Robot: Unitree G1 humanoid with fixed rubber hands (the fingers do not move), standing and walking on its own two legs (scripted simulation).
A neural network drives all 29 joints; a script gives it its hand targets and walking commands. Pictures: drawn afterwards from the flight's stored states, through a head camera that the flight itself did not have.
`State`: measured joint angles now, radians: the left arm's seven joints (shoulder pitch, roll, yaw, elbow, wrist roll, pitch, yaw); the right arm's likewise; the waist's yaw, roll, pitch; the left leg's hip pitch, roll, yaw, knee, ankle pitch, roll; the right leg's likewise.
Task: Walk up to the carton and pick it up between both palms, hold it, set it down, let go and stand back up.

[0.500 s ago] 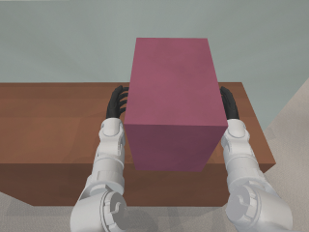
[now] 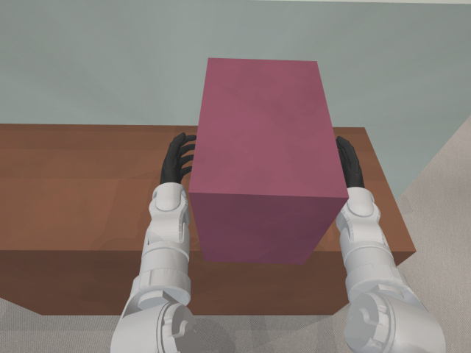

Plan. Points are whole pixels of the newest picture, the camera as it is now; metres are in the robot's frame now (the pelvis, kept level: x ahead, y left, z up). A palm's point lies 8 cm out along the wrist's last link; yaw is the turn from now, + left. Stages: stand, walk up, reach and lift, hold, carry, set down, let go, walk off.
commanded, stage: reach and lift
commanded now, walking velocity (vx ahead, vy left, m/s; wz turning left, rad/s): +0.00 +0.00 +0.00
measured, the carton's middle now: (258, 165) +0.48 +0.01 +0.01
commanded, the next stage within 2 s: none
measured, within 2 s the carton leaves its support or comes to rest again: leaves its support in 0.44 s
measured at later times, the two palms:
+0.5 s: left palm (166, 185) +0.38 +0.17 +0.07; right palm (345, 186) +0.39 -0.14 +0.07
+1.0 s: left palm (159, 167) +0.37 +0.16 +0.13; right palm (361, 176) +0.37 -0.14 +0.13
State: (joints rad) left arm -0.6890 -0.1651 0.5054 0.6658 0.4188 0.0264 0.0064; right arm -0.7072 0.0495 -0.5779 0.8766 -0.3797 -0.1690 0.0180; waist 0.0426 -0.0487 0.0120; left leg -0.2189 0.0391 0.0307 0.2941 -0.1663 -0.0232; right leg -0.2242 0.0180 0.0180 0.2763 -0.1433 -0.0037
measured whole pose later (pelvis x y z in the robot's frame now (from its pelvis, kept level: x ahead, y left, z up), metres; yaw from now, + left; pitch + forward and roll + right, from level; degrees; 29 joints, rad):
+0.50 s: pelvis -0.01 +0.00 +0.00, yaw +2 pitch +6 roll -1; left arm -0.67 -0.10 0.43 0.72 0.35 0.04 0.03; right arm -0.69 0.03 -0.46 0.93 -0.33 -0.18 -0.05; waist 0.03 -0.03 -0.05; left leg -0.26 0.04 0.00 0.31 -0.15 -0.03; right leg -0.25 0.02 -0.01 0.26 -0.13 -0.01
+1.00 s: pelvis -0.03 +0.00 +0.00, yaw +2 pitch +0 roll +0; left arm -0.77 -0.05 0.39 0.73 0.31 0.22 0.05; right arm -0.78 -0.01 -0.40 0.97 -0.17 -0.05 -0.07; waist 0.00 -0.06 -0.03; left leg -0.16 0.03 0.01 0.31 -0.14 -0.02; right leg -0.15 0.01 -0.01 0.28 -0.12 0.00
